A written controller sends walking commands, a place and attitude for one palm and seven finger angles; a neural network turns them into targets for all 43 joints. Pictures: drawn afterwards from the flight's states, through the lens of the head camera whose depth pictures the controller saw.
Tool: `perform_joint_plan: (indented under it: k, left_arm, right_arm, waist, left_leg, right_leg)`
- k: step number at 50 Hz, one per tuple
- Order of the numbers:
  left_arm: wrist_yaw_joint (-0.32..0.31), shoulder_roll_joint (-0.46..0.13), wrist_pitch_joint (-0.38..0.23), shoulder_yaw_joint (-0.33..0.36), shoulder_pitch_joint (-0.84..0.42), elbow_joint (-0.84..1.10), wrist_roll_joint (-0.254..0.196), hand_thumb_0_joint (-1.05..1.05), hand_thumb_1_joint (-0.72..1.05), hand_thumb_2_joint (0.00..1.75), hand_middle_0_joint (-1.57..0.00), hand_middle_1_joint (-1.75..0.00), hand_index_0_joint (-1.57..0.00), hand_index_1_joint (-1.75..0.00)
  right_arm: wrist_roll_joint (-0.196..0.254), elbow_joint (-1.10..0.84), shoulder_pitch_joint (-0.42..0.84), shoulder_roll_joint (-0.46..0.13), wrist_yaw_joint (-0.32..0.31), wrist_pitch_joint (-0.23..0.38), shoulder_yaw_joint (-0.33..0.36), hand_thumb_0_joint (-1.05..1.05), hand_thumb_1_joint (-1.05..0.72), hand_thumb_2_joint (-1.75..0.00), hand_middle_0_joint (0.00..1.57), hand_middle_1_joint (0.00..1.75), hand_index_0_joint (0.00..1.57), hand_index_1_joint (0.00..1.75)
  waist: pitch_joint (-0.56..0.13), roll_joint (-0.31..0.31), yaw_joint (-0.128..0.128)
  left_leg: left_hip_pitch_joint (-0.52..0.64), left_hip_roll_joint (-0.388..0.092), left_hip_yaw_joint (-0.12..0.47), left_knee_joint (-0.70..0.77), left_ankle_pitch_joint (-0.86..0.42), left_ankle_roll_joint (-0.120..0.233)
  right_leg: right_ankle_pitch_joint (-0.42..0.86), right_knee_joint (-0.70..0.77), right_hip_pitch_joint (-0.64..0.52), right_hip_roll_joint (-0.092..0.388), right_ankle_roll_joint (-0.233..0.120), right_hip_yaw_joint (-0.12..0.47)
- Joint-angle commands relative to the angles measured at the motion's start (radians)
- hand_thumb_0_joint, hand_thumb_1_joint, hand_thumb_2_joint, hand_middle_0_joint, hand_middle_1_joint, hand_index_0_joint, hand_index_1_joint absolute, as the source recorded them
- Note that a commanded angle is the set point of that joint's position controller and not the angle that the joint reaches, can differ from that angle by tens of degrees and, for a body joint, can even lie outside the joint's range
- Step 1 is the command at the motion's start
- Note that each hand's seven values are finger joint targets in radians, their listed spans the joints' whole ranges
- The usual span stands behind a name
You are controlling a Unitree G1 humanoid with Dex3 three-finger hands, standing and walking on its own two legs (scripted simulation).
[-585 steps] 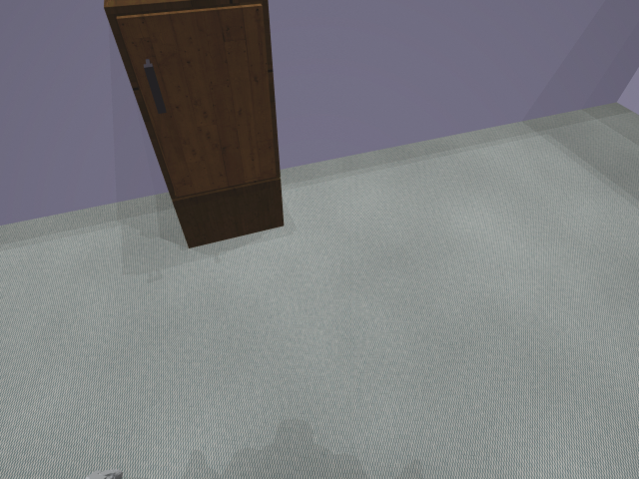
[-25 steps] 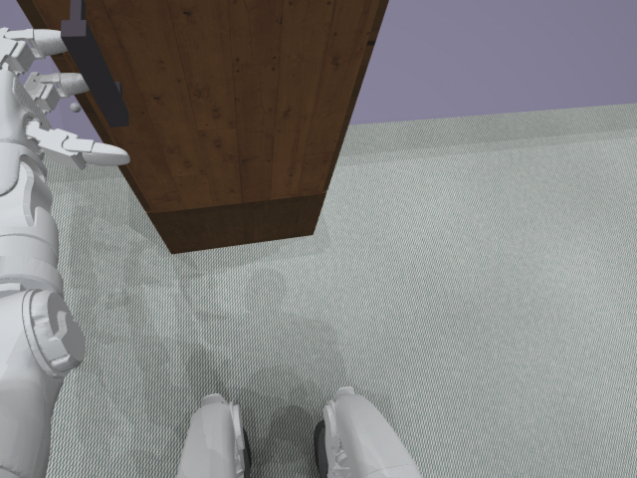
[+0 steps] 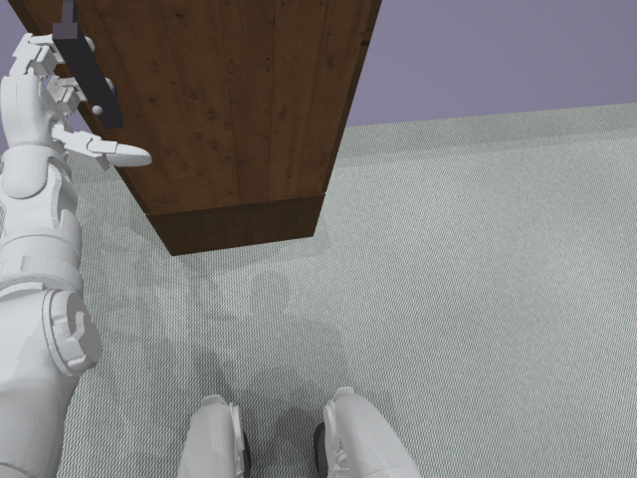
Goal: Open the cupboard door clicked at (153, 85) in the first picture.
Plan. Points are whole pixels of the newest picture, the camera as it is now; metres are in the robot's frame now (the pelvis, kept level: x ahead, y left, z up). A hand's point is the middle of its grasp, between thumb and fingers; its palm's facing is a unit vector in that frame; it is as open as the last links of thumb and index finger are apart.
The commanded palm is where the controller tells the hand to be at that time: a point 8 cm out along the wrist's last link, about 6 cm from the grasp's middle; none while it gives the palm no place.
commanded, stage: slide the fingers in behind the handle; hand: left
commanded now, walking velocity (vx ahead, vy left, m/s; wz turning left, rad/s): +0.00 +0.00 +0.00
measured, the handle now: (93, 69) +0.59 +0.21 +0.07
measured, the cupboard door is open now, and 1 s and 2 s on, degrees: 0 0 8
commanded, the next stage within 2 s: close the thumb around the handle in 0.74 s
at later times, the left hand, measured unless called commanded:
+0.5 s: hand (120, 106) +0.54 +0.18 +0.06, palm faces +0.12 -0.99 -0.01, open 14.1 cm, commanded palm +0.51 +0.21 +0.06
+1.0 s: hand (119, 107) +0.54 +0.18 +0.06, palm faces +0.11 -0.99 -0.01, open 13.4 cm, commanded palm +0.51 +0.21 +0.06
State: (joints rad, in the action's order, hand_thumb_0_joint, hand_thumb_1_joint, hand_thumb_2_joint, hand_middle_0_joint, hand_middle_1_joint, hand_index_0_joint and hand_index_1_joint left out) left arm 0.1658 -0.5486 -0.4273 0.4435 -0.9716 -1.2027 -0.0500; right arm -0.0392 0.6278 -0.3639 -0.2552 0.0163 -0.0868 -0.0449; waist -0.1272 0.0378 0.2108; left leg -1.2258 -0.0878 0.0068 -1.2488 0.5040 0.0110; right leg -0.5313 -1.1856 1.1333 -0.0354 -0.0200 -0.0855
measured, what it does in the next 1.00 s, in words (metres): stands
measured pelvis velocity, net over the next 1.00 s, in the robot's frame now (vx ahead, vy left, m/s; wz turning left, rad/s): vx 0.00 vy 0.00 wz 0.01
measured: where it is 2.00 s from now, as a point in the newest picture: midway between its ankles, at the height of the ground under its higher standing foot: outside the picture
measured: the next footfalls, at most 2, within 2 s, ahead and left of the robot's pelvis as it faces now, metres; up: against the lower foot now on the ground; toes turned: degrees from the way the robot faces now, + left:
none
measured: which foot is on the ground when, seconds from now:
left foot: down 0.00-1.00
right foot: down 0.00-1.00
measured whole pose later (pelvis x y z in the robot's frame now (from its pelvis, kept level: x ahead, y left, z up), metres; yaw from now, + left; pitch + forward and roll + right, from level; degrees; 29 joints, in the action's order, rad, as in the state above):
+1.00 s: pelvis +0.00 +0.00 +0.00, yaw +1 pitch +27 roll -4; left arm 0.08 -0.47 -0.46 0.38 -0.98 -1.21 -0.04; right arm -0.05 0.64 -0.36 -0.25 0.03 -0.09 -0.03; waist -0.14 0.04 0.20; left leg -1.21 -0.08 0.01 -1.24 0.51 0.01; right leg -0.54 -1.18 1.12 -0.03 -0.02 -0.08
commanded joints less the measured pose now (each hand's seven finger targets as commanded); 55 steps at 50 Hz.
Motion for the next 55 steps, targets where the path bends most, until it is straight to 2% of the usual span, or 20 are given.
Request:
perform_joint_plan:
  k: [1,3,5,7,8,9,12,14,15,18,22,24,26,32,36,42,46,47,49,55]
  left_arm:
    - [0.002,-0.215,-0.07,-0.012,-0.448,0.208,-0.013,0.0,-0.5,0.3,-0.3,-1.2,-0.3,-1.2]
    - [-0.004,-0.191,-0.069,-0.03,-0.475,0.212,-0.013,0.0,-0.5,0.3,-0.3,-1.2,-0.3,-1.2]
    - [-0.012,-0.229,-0.073,0.01,-0.451,0.211,-0.014,0.0,-0.5,0.3,-0.3,-1.2,-0.3,-1.2]
    - [-0.016,-0.189,-0.074,-0.026,-0.461,0.215,-0.008,0.0,-0.5,0.3,-0.3,-1.2,-0.3,-1.2]
    - [-0.02,-0.181,-0.071,-0.027,-0.448,0.206,-0.006,0.0,-0.5,0.3,-0.3,-1.2,-0.3,-1.2]
    - [-0.026,-0.206,-0.071,-0.009,-0.449,0.208,-0.005,0.0,-0.5,0.3,-0.3,-1.2,-0.3,-1.2]
    - [-0.037,-0.164,-0.081,-0.037,-0.467,0.238,-0.002,0.0,-0.5,0.3,-0.3,-1.2,-0.3,-1.2]
    - [-0.054,-0.169,-0.082,-0.018,-0.433,0.236,-0.001,0.0,-0.5,0.3,-0.3,-1.2,-0.3,-1.2]
    - [-0.056,-0.133,-0.083,-0.043,-0.436,0.223,-0.002,0.0,-0.5,0.3,-0.3,-1.2,-0.3,-1.2]
    - [-0.077,-0.142,-0.09,-0.038,-0.46,0.244,0.007,0.0,-0.5,0.3,-0.3,-1.2,-0.3,-1.2]
    - [-0.086,-0.067,-0.104,-0.096,-0.471,0.227,0.014,0.0,-0.5,0.3,-0.3,-1.2,-0.3,-1.2]
    - [-0.091,-0.11,-0.106,-0.062,-0.45,0.204,0.015,0.0,-0.5,0.3,-0.3,-1.2,-0.3,-1.2]
    - [-0.085,-0.097,-0.119,-0.071,-0.472,0.226,0.013,0.0,-0.5,0.3,-0.3,-1.2,-0.3,-1.2]
    - [-0.075,-0.112,-0.114,-0.058,-0.453,0.187,0.004,0.0,-0.5,0.3,-0.3,-1.2,-0.3,-1.2]
    - [-0.067,-0.125,-0.118,-0.05,-0.445,0.218,0.003,0.0,-0.5,0.3,-0.3,-1.2,-0.3,-1.2]
    - [-0.072,-0.116,-0.106,-0.06,-0.458,0.197,0.003,0.0,-0.5,0.3,-0.3,-1.2,-0.3,-1.2]
    - [-0.072,-0.114,-0.111,-0.062,-0.452,0.208,0.007,0.0,-0.28,0.4,-0.32,-1.22,-0.32,-1.22]
    - [-0.072,-0.08,-0.109,-0.089,-0.461,0.206,0.005,0.0,-0.22,0.42,-0.32,-1.23,-0.32,-1.23]
    - [-0.076,-0.097,-0.103,-0.076,-0.464,0.188,0.004,0.0,-0.11,0.47,-0.33,-1.24,-0.33,-1.24]
    - [-0.074,-0.092,-0.109,-0.081,-0.48,0.2,0.008,0.0,0.23,0.61,-0.35,-1.28,-0.35,-1.28]
  right_arm:
    - [0.002,-0.025,-0.202,-0.189,-0.009,0.008,0.068,0.0,-0.9,-0.9,0.2,0.3,0.2,0.3]
    - [-0.001,-0.017,-0.204,-0.187,-0.008,0.01,0.07,0.0,-0.9,-0.9,0.2,0.3,0.2,0.3]
    - [-0.004,-0.02,-0.21,-0.193,-0.008,0.011,0.071,0.0,-0.9,-0.9,0.2,0.3,0.2,0.3]
    - [-0.004,-0.02,-0.206,-0.184,-0.003,0.01,0.069,0.0,-0.9,-0.9,0.2,0.3,0.2,0.3]
    - [-0.004,-0.021,-0.205,-0.184,-0.002,0.011,0.072,0.0,-0.9,-0.9,0.2,0.3,0.2,0.3]
    - [-0.005,-0.021,-0.208,-0.189,-0.004,0.01,0.072,0.0,-0.9,-0.9,0.2,0.3,0.2,0.3]
    - [-0.008,-0.022,-0.209,-0.183,0.003,0.009,0.074,0.0,-0.9,-0.9,0.2,0.3,0.2,0.3]
    - [-0.009,-0.025,-0.21,-0.186,0.005,0.006,0.079,0.0,-0.9,-0.9,0.2,0.3,0.2,0.3]
    - [-0.011,-0.022,-0.213,-0.183,0.008,0.006,0.079,0.0,-0.9,-0.9,0.2,0.3,0.2,0.3]
    - [-0.014,-0.023,-0.215,-0.184,0.011,0.003,0.081,0.0,-0.9,-0.9,0.2,0.3,0.2,0.3]
    - [-0.015,-0.012,-0.212,-0.179,0.017,0.003,0.083,0.0,-0.9,-0.9,0.2,0.3,0.2,0.3]
    - [-0.015,-0.012,-0.213,-0.186,0.016,0.004,0.082,0.0,-0.9,-0.9,0.2,0.3,0.2,0.3]
    - [-0.017,-0.009,-0.213,-0.183,0.015,0.007,0.084,0.0,-0.9,-0.9,0.2,0.3,0.2,0.3]
    - [-0.014,-0.008,-0.212,-0.184,0.012,0.005,0.08,0.0,-0.9,-0.9,0.2,0.3,0.2,0.3]
    - [-0.013,-0.012,-0.209,-0.183,0.011,0.003,0.081,0.0,-0.9,-0.9,0.2,0.3,0.2,0.3]
    - [-0.011,-0.011,-0.208,-0.184,0.009,-0.001,0.08,0.0,-0.9,-0.9,0.2,0.3,0.2,0.3]
    - [-0.012,-0.013,-0.209,-0.184,0.008,-0.001,0.082,0.0,-0.9,-0.9,0.2,0.3,0.2,0.3]
    - [-0.012,-0.012,-0.204,-0.181,0.01,0.0,0.082,0.0,-0.9,-0.9,0.2,0.3,0.2,0.3]
    - [-0.012,-0.01,-0.205,-0.185,0.009,-0.001,0.081,0.0,-0.9,-0.9,0.2,0.3,0.2,0.3]
    - [-0.015,-0.008,-0.209,-0.185,0.008,0.003,0.082,0.0,-0.9,-0.9,0.2,0.3,0.2,0.3]
  waist:
    - [-0.539,0.164,0.016]
    - [-0.529,0.167,0.027]
    - [-0.55,0.157,0.015]
    - [-0.547,0.18,0.015]
    - [-0.541,0.153,0.018]
    - [-0.545,0.147,0.017]
    - [-0.566,0.192,0.011]
    - [-0.571,0.167,0.005]
    - [-0.566,0.161,0.016]
    - [-0.562,0.165,0.011]
    - [-0.527,0.168,0.029]
    - [-0.525,0.123,0.021]
    - [-0.546,0.148,0.023]
    - [-0.524,0.123,0.024]
    - [-0.561,0.17,0.006]
    - [-0.522,0.127,0.023]
    - [-0.55,0.154,0.016]
    - [-0.541,0.159,0.024]
    - [-0.509,0.14,0.029]
    - [-0.545,0.159,0.029]
  left_leg:
    - [0.477,0.046,0.054,0.096,-0.387,0.025]
    - [0.486,0.045,0.057,0.095,-0.384,0.025]
    - [0.486,0.044,0.058,0.091,-0.403,0.026]
    - [0.491,0.047,0.056,0.095,-0.405,0.023]
    - [0.481,0.046,0.054,0.092,-0.394,0.025]
    - [0.475,0.046,0.054,0.094,-0.396,0.025]
    - [0.527,0.046,0.061,0.099,-0.429,0.018]
    - [0.535,0.045,0.062,0.104,-0.442,0.017]
    - [0.54,0.046,0.065,0.101,-0.45,0.019]
    - [0.542,0.046,0.065,0.111,-0.438,0.015]
    - [0.567,0.044,0.071,0.116,-0.425,0.012]
    - [0.525,0.049,0.067,0.119,-0.397,0.017]
    - [0.541,0.05,0.064,0.114,-0.412,0.017]
    - [0.5,0.053,0.057,0.108,-0.4,0.022]
    - [0.537,0.053,0.059,0.11,-0.433,0.016]
    - [0.505,0.052,0.059,0.106,-0.407,0.02]
    - [0.54,0.051,0.063,0.108,-0.44,0.017]
    - [0.54,0.052,0.062,0.105,-0.431,0.017]
    - [0.517,0.051,0.062,0.107,-0.4,0.019]
    - [0.543,0.05,0.069,0.104,-0.416,0.018]
  right_leg:
    - [0.35,0.15,-0.17,-0.025,0.006,0.057]
    - [0.341,0.152,-0.154,-0.025,0.007,0.054]
    - [0.356,0.144,-0.167,-0.027,0.003,0.053]
    - [0.358,0.145,-0.166,-0.025,0.004,0.052]
    - [0.354,0.148,-0.168,-0.026,0.006,0.053]
    - [0.358,0.147,-0.177,-0.025,0.006,0.052]
    - [0.369,0.14,-0.157,-0.025,0.002,0.046]
    - [0.376,0.143,-0.166,-0.026,0.002,0.042]
    - [0.379,0.14,-0.147,-0.027,0.002,0.041]
    - [0.37,0.144,-0.16,-0.025,0.002,0.04]
    - [0.343,0.152,-0.114,-0.026,0.001,0.033]
    - [0.338,0.157,-0.15,-0.027,0.002,0.04]
    - [0.353,0.153,-0.147,-0.025,0.001,0.042]
    - [0.363,0.155,-0.167,-0.026,0.004,0.048]
    - [0.377,0.146,-0.169,-0.023,-0.001,0.045]
    - [0.365,0.151,-0.163,-0.025,0.004,0.045]
    - [0.379,0.145,-0.155,-0.023,0.001,0.042]
    - [0.37,0.148,-0.141,-0.023,0.002,0.043]
    - [0.347,0.156,-0.135,-0.024,0.003,0.044]
    - [0.346,0.146,-0.125,-0.024,-0.001,0.041]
